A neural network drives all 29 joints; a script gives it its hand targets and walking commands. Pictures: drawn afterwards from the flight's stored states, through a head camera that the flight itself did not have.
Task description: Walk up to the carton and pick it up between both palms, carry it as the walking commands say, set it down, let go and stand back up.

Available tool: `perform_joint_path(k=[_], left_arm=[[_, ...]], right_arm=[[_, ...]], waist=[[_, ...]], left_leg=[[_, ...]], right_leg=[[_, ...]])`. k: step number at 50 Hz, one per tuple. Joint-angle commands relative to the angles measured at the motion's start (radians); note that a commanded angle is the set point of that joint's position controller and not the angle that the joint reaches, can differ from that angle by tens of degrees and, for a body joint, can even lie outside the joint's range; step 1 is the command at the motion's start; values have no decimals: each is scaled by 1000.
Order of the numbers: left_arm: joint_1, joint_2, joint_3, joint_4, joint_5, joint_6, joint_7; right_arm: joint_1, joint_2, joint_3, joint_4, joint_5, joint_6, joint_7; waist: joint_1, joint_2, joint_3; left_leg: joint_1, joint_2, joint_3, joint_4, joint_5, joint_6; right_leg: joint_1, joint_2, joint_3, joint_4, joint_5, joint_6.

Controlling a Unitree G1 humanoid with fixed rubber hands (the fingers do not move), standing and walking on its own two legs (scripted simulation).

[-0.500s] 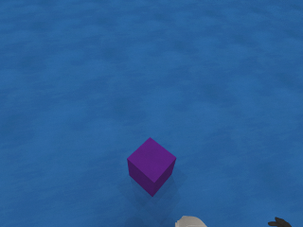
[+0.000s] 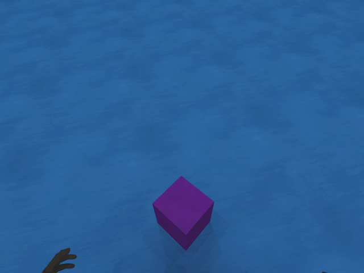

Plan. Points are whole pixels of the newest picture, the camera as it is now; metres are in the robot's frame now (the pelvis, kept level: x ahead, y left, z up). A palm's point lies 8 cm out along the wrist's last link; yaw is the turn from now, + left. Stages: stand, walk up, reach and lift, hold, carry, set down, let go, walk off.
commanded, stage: walk up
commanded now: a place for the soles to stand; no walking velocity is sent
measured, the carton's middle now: (183, 213) +0.50 +0.02 -0.64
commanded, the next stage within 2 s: none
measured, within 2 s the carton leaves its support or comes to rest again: neither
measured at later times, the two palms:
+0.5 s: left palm out of the picture +0.11 +0.33 -0.09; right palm out of the picture +0.12 -0.30 -0.09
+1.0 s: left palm out of the picture +0.12 +0.54 -0.05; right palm out of the picture +0.12 -0.23 -0.10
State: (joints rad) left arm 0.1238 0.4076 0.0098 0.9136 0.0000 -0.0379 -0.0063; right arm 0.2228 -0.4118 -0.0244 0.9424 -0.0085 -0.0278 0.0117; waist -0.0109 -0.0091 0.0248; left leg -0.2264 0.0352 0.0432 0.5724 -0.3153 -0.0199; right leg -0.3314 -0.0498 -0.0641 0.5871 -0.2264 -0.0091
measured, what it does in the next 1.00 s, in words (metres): steps to the left: left foot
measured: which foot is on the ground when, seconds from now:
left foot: down 0.00-0.62, up 0.64-0.98, down 1.00-1.00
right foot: down 0.00-1.00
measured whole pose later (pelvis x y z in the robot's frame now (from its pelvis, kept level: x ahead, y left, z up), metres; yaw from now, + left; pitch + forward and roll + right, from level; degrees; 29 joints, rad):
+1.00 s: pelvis +0.03 +0.14 -0.02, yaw -8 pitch -1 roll +0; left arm 0.33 0.58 0.13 0.91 0.05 -0.05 0.09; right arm 0.12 -0.53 -0.15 0.75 -0.08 0.10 0.13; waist 0.01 0.08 0.08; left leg -0.40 0.03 -0.06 0.79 -0.41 0.00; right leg -0.42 -0.14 0.17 0.70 -0.32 -0.01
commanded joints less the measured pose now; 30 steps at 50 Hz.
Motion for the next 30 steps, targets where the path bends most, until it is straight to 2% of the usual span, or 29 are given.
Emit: perform_joint_path(k=[1,5,10,13,18,30], left_arm=[[-60,202,40,-11,-3,-16,6],[-80,191,32,34,-6,-12,5],[-101,179,22,85,-6,-6,2],[-112,175,18,113,-7,-4,1],[-120,171,12,155,-5,-1,2],[-130,172,11,199,0,-1,8]], right_arm=[[-31,-168,-29,1,-1,-15,-4],[-76,-167,-23,28,3,-15,-5],[-127,-172,-17,69,-1,-13,-6],[-146,-176,-15,89,-1,-12,-7],[-166,-174,-14,117,1,-9,-9],[-186,-157,-17,153,1,1,-8]], waist=[[2,1,-29],[11,21,-63],[17,26,-48],[17,32,-50],[17,11,-54],[16,12,-54]], left_leg=[[-20,67,-96,-140,91,71],[-6,87,-106,-185,143,70],[8,98,-113,-243,128,66],[26,104,-110,-265,161,63],[62,106,-107,-290,191,59],[99,97,-98,-321,194,49]], right_leg=[[58,-120,164,-180,9,-51],[135,-106,132,-182,92,-37],[161,-97,116,-220,85,-25],[184,-93,103,-231,116,-19],[206,-94,94,-260,143,-9],[222,-103,97,-304,133,-1]])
